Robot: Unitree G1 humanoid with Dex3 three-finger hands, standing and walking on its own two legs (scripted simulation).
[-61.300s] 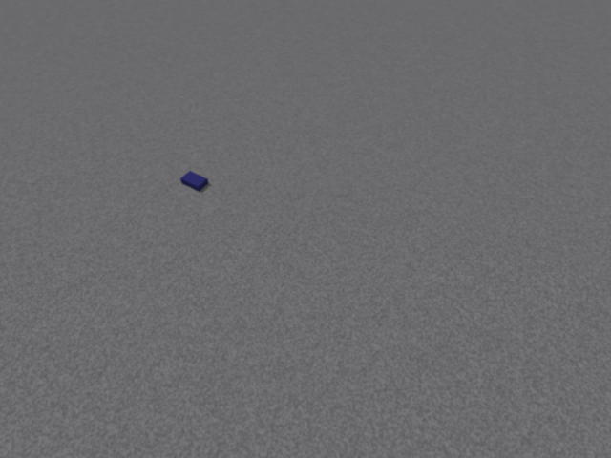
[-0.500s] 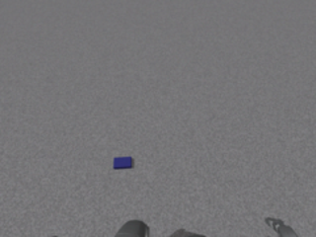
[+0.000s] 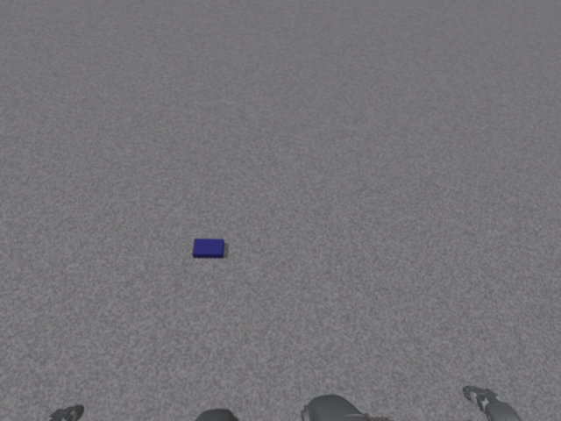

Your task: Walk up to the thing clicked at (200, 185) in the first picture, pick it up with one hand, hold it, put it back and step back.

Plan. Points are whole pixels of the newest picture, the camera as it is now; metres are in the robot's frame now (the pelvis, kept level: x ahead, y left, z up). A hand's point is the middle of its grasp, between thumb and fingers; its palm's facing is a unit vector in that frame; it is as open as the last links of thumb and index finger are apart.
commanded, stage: step back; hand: left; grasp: from above
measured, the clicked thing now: (208, 248) +0.77 +0.24 -0.75
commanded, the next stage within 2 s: stand in 1.94 s
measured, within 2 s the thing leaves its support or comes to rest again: neither
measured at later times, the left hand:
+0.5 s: hand out of the picture -0.06 +0.25 -0.15, palm faces +0.06 -0.91 -0.41, open 7.4 cm
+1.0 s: hand out of the picture -0.29 +0.21 -0.13, palm faces +0.06 -0.89 -0.45, open 7.4 cm
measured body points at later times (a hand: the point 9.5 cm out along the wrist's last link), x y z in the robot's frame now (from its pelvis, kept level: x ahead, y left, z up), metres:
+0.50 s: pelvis -0.17 -0.03 -0.01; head -0.12 -0.02 +0.43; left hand -0.06 +0.30 -0.12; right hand -0.07 -0.34 -0.13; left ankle -0.16 +0.08 -0.73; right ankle -0.10 -0.16 -0.72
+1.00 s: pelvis -0.33 -0.07 +0.00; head -0.30 -0.09 +0.44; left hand -0.29 +0.26 -0.10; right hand -0.24 -0.39 -0.13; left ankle -0.32 +0.08 -0.68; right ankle -0.30 -0.18 -0.73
